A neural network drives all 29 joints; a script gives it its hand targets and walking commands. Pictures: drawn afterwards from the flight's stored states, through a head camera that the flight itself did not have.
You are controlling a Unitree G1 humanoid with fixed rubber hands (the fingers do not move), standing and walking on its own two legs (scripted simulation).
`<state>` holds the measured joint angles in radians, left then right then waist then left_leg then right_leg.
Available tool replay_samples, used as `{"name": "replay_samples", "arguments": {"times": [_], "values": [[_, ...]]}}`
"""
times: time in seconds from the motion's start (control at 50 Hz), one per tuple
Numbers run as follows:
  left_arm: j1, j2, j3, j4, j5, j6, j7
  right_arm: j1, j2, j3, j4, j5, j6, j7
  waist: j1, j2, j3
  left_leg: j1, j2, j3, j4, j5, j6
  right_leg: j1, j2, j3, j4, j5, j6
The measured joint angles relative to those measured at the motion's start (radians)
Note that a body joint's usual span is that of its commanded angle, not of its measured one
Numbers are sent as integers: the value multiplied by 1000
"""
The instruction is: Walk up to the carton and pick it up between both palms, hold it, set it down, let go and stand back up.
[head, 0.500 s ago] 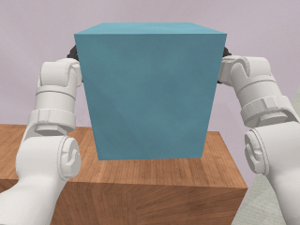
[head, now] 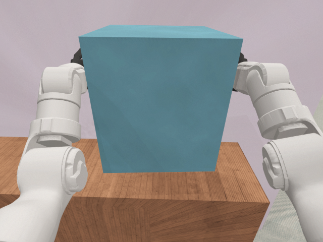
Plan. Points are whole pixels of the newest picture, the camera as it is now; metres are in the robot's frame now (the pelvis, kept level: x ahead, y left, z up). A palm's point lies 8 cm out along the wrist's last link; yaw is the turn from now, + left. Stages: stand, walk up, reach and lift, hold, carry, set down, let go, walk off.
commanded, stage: hold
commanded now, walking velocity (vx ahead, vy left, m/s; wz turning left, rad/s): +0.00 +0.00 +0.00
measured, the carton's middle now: (158, 92) +0.41 +0.01 +0.29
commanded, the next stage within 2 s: none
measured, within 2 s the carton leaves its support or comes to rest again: neither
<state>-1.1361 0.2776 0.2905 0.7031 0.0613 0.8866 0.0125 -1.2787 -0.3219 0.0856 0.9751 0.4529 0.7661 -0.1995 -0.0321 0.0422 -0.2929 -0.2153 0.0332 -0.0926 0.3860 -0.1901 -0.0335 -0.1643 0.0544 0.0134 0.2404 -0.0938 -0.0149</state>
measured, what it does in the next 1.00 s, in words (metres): stands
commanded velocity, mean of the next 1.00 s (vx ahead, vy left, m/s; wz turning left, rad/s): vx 0.00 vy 0.00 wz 0.00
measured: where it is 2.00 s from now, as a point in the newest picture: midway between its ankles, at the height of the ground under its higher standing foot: outside the picture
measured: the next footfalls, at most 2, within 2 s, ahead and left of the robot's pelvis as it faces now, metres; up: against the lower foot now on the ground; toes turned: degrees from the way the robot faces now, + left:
none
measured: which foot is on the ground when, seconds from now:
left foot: down 0.00-1.00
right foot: down 0.00-1.00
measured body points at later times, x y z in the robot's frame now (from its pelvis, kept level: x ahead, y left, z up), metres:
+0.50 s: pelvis +0.00 +0.00 +0.00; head -0.11 +0.00 +0.44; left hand +0.38 +0.19 +0.35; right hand +0.38 -0.17 +0.35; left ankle +0.01 +0.14 -0.75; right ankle +0.02 -0.11 -0.75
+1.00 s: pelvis +0.00 +0.00 +0.00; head -0.10 +0.00 +0.44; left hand +0.38 +0.20 +0.35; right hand +0.39 -0.16 +0.35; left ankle +0.01 +0.14 -0.75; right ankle +0.02 -0.11 -0.75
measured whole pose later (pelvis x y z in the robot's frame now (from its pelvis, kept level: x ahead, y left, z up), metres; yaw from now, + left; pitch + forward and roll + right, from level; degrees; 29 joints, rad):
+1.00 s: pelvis +0.00 +0.00 +0.00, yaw +0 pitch +1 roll -2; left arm -1.16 0.29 0.29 0.73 0.06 0.87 0.00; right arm -1.29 -0.32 0.10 0.99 0.46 0.76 -0.21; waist -0.03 0.04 -0.30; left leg -0.21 0.04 -0.11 0.38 -0.20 -0.04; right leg -0.15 0.07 0.02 0.23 -0.09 -0.02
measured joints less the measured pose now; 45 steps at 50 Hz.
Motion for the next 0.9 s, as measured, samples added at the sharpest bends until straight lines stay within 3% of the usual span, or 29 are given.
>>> {"name": "replay_samples", "arguments": {"times": [0.3, 0.58, 0.74, 0.9], "values": [[-50, 4, -13, 63, -3, -19, 7, -63, -12, -20, 88, -7, -18, 15, -1, -23, -5, -7, 2, -5, 0, 2, -5, -9, 4, 2, 5, -1, -4], [-18, 1, -27, 38, -4, -9, 5, -26, -9, 3, 67, 12, -21, 14, -12, -9, 8, -8, 5, -13, 6, 0, -9, -6, 9, -2, 8, -3, -8], [-25, -5, -2, 47, -6, -27, 8, -29, -16, 12, 39, 2, -9, 12, 19, 9, -6, -28, 7, -3, 2, 3, -8, -30, 11, 12, 5, 4, -7], [-32, 6, 20, 38, 1, -23, 0, -28, -2, 3, 23, 5, -10, -3, 9, 9, -3, -8, 5, -13, -1, -2, -7, -2, 10, 5, -7, 0, -6]]}}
